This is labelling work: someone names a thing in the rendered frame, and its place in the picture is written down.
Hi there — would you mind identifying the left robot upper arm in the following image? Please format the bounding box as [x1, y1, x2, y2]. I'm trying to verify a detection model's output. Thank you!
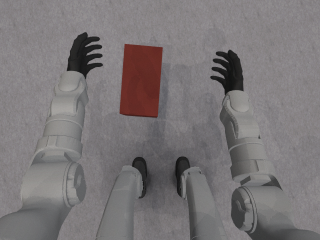
[0, 161, 87, 240]

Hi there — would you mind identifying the robot left forearm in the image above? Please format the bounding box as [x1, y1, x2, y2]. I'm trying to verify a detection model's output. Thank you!
[20, 71, 89, 204]

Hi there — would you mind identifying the robot right forearm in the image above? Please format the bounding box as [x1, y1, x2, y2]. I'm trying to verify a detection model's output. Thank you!
[219, 90, 294, 223]

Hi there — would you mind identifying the carton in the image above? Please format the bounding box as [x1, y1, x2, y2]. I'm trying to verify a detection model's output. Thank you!
[119, 44, 163, 118]

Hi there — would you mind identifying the left robot hand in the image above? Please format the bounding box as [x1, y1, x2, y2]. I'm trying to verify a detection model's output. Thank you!
[67, 32, 103, 79]

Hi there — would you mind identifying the right robot upper arm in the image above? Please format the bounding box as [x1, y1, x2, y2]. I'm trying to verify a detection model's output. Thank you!
[231, 186, 320, 240]

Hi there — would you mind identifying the robot left shin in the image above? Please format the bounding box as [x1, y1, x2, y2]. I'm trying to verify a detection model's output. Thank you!
[115, 165, 143, 190]

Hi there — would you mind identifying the right robot hand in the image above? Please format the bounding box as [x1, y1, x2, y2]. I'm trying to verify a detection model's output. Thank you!
[210, 50, 244, 95]

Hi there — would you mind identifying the robot right thigh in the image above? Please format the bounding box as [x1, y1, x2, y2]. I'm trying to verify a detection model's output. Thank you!
[180, 172, 229, 240]

